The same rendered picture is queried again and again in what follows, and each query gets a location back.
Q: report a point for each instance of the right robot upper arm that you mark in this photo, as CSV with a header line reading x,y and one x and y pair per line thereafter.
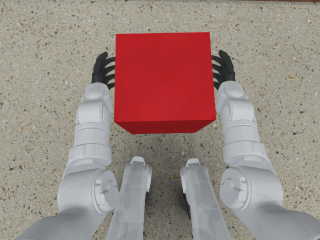
x,y
255,195

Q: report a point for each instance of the robot right hand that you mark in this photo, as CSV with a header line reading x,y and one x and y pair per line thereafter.
x,y
226,70

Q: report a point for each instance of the robot left hand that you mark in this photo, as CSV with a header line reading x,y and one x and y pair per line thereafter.
x,y
100,72

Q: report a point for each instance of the robot right forearm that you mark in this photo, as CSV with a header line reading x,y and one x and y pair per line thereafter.
x,y
242,144

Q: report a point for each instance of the carton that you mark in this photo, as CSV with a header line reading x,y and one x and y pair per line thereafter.
x,y
163,82

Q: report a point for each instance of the robot right shin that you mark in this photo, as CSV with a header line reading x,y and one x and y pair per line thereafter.
x,y
191,161

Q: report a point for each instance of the robot left forearm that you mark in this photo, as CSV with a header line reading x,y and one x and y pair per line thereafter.
x,y
92,131

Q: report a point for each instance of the right robot foot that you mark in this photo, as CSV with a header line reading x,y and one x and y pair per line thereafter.
x,y
187,205

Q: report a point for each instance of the left robot upper arm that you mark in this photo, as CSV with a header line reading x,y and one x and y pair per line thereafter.
x,y
84,200

